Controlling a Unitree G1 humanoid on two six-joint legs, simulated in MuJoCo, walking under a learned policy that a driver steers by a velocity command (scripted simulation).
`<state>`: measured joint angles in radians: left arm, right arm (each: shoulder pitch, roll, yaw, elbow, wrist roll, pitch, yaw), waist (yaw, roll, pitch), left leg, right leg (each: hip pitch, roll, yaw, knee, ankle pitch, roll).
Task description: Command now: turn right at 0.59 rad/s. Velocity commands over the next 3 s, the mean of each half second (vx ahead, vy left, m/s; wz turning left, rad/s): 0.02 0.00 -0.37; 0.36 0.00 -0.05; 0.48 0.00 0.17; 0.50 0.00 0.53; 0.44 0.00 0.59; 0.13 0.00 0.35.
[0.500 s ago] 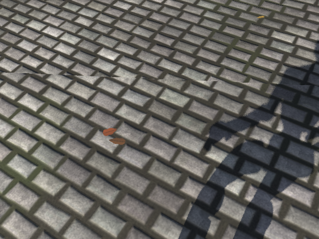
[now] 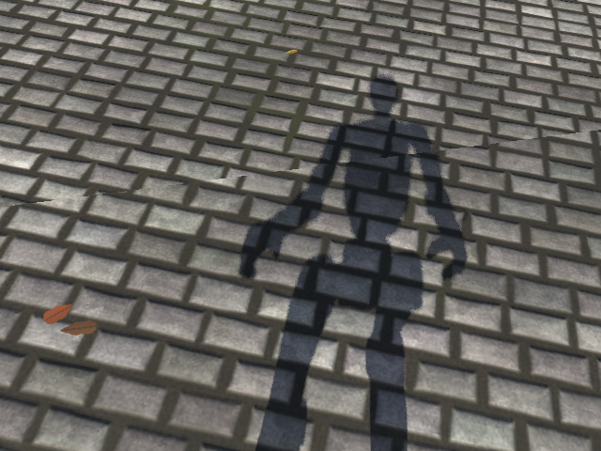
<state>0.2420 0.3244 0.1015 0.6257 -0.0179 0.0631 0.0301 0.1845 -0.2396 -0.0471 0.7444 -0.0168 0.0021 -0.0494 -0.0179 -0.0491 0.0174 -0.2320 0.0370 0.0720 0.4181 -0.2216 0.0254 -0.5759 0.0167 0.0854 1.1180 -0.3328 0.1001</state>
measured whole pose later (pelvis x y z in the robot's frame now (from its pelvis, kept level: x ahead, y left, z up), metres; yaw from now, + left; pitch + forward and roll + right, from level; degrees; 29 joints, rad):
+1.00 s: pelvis +0.13 -0.04 +0.00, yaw -10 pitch +2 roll -1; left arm 0.14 0.29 0.06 0.68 -0.01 -0.07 -0.03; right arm 0.43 -0.24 -0.03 0.82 0.00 -0.07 0.00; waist -0.07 -0.05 0.00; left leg 0.02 -0.01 0.03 0.22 -0.28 0.04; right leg -0.68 -0.09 0.01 0.77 0.00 0.01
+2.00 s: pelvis +0.70 -0.07 -0.01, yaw +14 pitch +2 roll +1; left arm 0.17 0.24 -0.03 0.74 0.08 -0.08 -0.01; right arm 0.44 -0.19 0.00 0.85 -0.07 -0.13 0.08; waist -0.06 -0.04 0.01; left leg -0.20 -0.14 -0.06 0.41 -0.24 0.11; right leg -0.72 -0.12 0.10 0.95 -0.12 0.03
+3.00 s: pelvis +1.08 +0.06 -0.01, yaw +40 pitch +2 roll +2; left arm 0.24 0.29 0.02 0.83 0.06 -0.06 -0.06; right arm 0.18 -0.27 -0.06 0.78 -0.02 -0.10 0.02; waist -0.03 -0.04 0.02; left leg -0.34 -0.08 0.03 0.41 -0.10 0.07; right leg -0.43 -0.10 -0.02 0.84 -0.43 0.06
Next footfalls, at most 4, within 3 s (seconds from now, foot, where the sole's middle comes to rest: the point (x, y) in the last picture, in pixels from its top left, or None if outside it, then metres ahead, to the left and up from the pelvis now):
0.22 right None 0.02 -0.16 -0.78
0.70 left None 0.08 0.06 -0.78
1.18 right None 0.39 -0.23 -0.78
1.72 left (290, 356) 0.70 -0.01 -0.78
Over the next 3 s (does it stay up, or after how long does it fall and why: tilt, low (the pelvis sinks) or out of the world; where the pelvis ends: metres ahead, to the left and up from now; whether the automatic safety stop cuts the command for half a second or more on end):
stays up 1.08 0.06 -0.01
